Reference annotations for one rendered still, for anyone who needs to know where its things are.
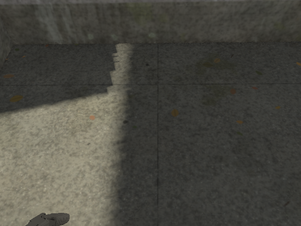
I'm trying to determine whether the robot left hand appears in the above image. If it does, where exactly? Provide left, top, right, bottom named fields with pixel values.
left=25, top=213, right=70, bottom=226

